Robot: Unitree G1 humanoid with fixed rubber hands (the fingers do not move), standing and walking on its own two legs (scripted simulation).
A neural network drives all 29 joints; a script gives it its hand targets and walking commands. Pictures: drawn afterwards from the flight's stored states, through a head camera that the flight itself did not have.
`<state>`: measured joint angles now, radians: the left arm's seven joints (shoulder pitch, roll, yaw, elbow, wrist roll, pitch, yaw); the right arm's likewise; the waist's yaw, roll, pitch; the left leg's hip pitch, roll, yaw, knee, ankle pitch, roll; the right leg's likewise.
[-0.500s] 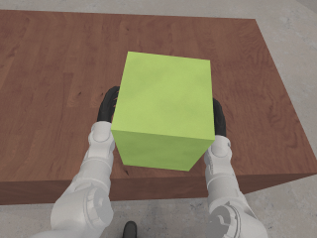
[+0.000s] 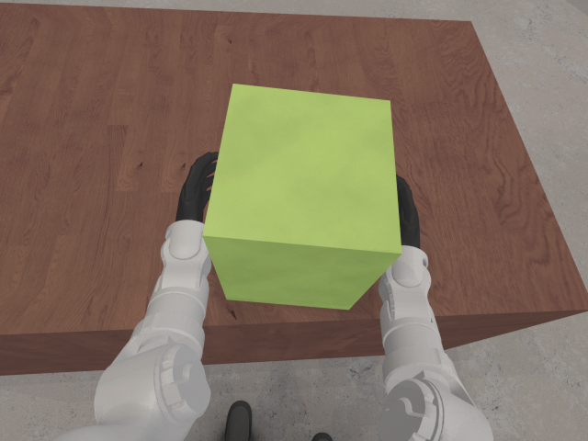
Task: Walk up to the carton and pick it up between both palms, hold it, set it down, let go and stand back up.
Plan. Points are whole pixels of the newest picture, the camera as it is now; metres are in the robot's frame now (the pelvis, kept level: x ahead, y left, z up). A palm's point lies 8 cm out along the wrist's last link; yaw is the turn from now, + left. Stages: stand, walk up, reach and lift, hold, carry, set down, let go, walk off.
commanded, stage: let go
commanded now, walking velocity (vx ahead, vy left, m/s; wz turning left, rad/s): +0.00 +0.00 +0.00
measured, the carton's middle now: (298, 212) +0.44 +0.01 -0.01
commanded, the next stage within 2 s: stand in 0.54 s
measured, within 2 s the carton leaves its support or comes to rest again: neither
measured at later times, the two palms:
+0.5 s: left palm (172, 227) +0.42 +0.20 -0.05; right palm (400, 243) +0.40 -0.14 -0.03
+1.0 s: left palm (99, 431) +0.15 +0.25 -0.11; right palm out of the picture +0.14 -0.22 -0.11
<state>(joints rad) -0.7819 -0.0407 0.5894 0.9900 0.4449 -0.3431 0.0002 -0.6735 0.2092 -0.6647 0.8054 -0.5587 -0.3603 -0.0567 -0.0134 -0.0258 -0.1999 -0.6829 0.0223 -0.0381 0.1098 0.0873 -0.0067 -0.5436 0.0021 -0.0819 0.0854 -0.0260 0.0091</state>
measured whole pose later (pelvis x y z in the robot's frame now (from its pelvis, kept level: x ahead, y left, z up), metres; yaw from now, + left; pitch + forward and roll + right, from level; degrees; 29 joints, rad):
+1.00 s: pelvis +0.03 +0.01 -0.02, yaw -1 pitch -4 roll +0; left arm 0.30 0.24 -0.05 0.77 -0.03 -0.01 0.04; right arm 0.25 -0.18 -0.02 0.97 -0.01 0.03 0.00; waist 0.05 -0.04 -0.32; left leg -0.26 0.00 0.05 0.70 -0.37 0.03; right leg -0.12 -0.07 -0.06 0.65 -0.45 0.05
